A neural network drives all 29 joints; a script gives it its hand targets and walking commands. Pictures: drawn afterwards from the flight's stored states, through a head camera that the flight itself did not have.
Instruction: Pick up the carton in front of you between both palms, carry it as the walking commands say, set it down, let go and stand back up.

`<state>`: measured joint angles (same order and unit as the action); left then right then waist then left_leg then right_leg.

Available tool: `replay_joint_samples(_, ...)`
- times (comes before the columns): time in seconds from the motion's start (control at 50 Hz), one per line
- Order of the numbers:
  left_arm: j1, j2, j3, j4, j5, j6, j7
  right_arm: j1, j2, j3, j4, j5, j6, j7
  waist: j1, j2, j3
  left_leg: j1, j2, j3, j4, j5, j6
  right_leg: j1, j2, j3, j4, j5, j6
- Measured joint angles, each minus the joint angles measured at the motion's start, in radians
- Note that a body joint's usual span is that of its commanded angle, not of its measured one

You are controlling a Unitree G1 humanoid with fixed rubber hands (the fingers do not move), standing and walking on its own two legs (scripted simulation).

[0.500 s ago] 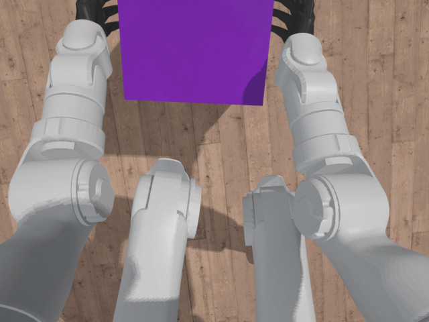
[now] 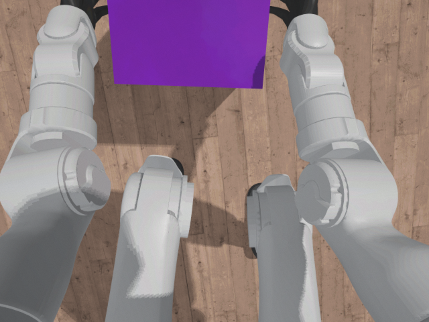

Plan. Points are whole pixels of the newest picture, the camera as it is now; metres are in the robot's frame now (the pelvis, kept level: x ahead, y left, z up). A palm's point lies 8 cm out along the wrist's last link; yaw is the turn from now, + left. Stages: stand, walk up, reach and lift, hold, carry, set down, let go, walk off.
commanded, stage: set down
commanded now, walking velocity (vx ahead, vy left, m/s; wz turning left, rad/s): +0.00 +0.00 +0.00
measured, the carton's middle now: (193, 23) +0.53 +0.12 -0.26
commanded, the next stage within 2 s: let go in 1.76 s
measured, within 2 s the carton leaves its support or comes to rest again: rests again in 0.08 s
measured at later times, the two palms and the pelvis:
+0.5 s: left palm (88, 19) +0.49 +0.27 -0.19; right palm (298, 23) +0.54 -0.04 -0.19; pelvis +0.01 +0.00 -0.01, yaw +0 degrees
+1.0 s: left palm (19, 6) +0.48 +0.32 -0.11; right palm (325, 8) +0.54 -0.05 -0.11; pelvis -0.01 +0.01 +0.02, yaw +2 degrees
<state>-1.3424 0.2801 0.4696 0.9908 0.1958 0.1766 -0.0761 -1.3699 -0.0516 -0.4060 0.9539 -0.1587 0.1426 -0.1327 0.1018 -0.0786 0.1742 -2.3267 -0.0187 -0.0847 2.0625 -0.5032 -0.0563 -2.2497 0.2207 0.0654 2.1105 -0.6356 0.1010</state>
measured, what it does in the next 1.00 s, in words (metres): stands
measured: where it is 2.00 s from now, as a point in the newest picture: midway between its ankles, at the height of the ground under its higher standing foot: (213, 223)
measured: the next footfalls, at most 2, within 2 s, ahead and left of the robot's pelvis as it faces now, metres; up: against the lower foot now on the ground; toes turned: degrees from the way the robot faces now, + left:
none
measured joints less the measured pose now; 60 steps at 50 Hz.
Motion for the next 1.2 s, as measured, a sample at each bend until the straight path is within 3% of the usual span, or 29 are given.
replay_joint_samples(0.32,0.009,0.007,0.000,0.021,-0.036,-0.064,-0.010,0.016,-0.012,0.010,0.001,-0.002,-0.059,0.044,-0.005,0.018,-0.001,-0.023,0.014,0.018,0.029,-0.042,0.023,-0.014,-0.030,-0.007,0.022,-0.041,-0.007)
replay_joint_samples(0.46,-0.008,0.029,-0.026,0.092,-0.079,-0.118,-0.003,0.016,-0.041,0.071,0.020,0.027,-0.084,0.034,0.000,0.024,0.026,-0.014,0.016,0.017,0.043,-0.037,0.019,-0.007,-0.038,-0.015,0.038,-0.037,-0.010)
replay_joint_samples(0.52,0.007,0.060,-0.072,0.175,-0.119,-0.152,0.023,0.021,-0.080,0.170,0.074,0.076,-0.086,0.024,-0.006,0.035,0.051,-0.006,0.014,0.017,0.051,-0.031,0.019,0.002,-0.045,-0.019,0.047,-0.034,-0.010)
replay_joint_samples(0.6,0.056,0.113,-0.118,0.205,-0.240,-0.202,0.075,0.058,-0.137,0.263,0.072,0.197,-0.090,-0.007,-0.011,0.042,0.109,0.008,0.022,0.026,0.058,-0.015,0.027,0.015,-0.061,-0.024,0.058,-0.022,-0.015)
replay_joint_samples(0.7,0.049,0.198,-0.208,0.160,-0.372,-0.207,0.071,0.054,-0.205,0.355,0.013,0.322,-0.071,-0.022,-0.017,0.037,0.190,0.029,0.038,0.038,0.073,0.010,0.042,0.037,-0.075,-0.029,0.078,0.000,-0.018)
replay_joint_samples(0.78,-0.002,0.227,-0.257,0.139,-0.415,-0.177,0.058,0.020,-0.220,0.371,-0.015,0.357,-0.047,-0.032,-0.018,0.036,0.208,0.039,0.039,0.043,0.081,0.029,0.050,0.049,-0.083,-0.030,0.088,0.014,-0.015)
replay_joint_samples(0.96,0.035,0.165,-0.269,0.008,-0.360,-0.091,0.070,0.068,-0.163,0.269,-0.093,0.275,0.011,-0.060,-0.008,0.027,0.105,0.097,0.012,0.032,-0.002,0.036,0.048,0.124,-0.115,-0.044,0.000,0.009,-0.027)
replay_joint_samples(1.2,0.170,0.106,-0.202,-0.052,-0.273,-0.066,0.057,0.171,-0.118,0.173,-0.079,0.191,0.007,-0.034,-0.021,0.039,-0.132,0.175,-0.002,0.021,-0.211,0.039,0.047,0.205,-0.131,-0.046,-0.223,0.023,-0.038)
